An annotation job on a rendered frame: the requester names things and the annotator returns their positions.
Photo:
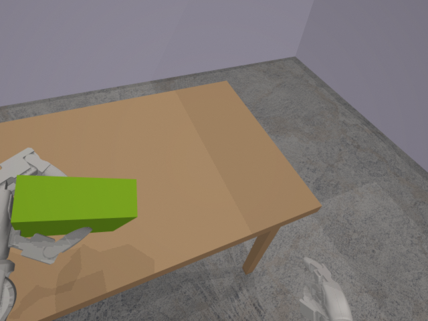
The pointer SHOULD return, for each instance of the left robot hand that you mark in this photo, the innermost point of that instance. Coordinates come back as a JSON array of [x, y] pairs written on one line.
[[39, 247]]

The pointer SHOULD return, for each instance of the table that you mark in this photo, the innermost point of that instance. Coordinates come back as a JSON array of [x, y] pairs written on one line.
[[208, 177]]

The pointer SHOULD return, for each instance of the right robot hand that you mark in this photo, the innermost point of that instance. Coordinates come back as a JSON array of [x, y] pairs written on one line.
[[330, 302]]

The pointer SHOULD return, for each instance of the left robot forearm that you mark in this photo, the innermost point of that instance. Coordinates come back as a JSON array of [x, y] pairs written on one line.
[[8, 291]]

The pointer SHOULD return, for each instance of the sponge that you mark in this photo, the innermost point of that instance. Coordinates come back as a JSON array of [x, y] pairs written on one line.
[[60, 205]]

